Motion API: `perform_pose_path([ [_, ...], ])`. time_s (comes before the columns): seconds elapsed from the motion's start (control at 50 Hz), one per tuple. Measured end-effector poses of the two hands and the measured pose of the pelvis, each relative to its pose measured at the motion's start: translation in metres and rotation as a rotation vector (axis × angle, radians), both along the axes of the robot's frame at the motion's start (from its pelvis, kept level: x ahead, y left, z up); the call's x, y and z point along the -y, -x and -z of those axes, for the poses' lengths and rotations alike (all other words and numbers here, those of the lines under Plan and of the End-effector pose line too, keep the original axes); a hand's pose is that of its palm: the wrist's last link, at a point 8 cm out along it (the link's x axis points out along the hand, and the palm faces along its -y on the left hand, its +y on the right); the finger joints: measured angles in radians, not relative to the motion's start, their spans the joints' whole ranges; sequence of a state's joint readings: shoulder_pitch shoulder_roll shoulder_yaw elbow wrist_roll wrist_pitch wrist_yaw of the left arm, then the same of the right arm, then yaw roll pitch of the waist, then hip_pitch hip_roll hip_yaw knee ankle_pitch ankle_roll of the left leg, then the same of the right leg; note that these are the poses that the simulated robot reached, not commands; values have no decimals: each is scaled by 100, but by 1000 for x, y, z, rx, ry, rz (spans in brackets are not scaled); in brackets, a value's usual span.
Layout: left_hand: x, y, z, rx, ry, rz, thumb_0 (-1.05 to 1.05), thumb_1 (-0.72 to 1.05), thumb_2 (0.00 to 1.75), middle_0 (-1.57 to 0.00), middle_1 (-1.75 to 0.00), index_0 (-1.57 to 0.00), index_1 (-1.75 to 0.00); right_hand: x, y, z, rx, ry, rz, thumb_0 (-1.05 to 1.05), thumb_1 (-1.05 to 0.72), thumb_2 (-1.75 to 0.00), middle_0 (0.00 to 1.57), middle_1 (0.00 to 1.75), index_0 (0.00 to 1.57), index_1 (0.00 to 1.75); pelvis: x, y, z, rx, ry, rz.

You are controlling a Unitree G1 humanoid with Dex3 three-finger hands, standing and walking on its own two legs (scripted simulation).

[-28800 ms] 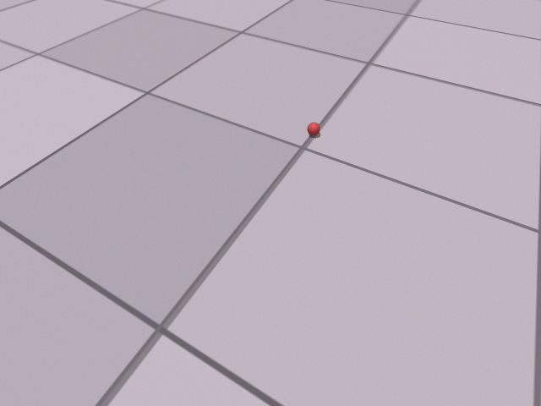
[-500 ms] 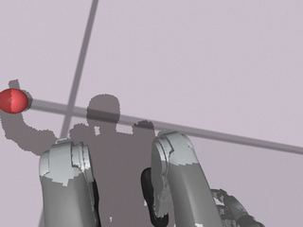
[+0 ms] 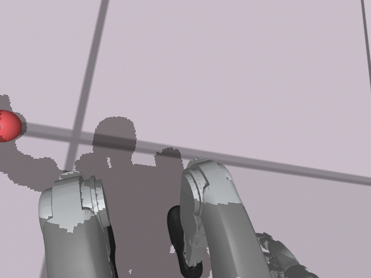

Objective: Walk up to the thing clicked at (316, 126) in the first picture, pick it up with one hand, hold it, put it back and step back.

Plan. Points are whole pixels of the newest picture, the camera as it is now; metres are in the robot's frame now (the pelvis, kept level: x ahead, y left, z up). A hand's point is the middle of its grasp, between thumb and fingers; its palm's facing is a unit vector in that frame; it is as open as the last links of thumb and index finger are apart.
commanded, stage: rise first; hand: left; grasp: from above
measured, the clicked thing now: (2, 126) +0.43 +0.38 -0.28
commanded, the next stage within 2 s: none
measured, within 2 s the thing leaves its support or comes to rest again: neither
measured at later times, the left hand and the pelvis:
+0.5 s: hand out of the picture +0.39 +0.41 -0.19, palm faces -0.43 -0.16 -0.89, open 14.1 cm; pelvis +0.00 +0.00 -0.01, yaw -1 degrees
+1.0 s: hand out of the picture +0.39 +0.41 -0.18, palm faces -0.42 -0.15 -0.89, open 14.1 cm; pelvis +0.00 +0.00 +0.00, yaw -1 degrees
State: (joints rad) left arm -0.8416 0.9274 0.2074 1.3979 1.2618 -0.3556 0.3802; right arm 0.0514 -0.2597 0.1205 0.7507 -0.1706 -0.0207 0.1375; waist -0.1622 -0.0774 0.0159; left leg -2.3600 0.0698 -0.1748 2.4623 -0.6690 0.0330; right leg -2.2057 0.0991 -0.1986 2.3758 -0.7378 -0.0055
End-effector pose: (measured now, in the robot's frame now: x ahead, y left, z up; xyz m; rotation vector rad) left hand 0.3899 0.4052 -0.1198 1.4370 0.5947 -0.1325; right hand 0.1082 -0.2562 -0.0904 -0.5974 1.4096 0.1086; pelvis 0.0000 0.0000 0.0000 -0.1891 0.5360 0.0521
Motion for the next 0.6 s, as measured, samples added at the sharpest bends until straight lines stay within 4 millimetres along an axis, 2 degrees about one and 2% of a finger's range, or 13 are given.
perform_pose_path([
  [0.3,-3,-5,7,-8,2,-8,0,-54,100,-8,-105,-8,-104,3,10,-1,-22,8,-11,0,-91,-91,20,30,20,30,0,1,4,15,5,6],
  [0.6,-5,-8,9,9,3,-5,0,-54,99,-8,-105,-9,-104,-2,8,-2,-13,4,-28,0,-91,-91,20,30,20,30,-1,1,6,22,14,8],
])
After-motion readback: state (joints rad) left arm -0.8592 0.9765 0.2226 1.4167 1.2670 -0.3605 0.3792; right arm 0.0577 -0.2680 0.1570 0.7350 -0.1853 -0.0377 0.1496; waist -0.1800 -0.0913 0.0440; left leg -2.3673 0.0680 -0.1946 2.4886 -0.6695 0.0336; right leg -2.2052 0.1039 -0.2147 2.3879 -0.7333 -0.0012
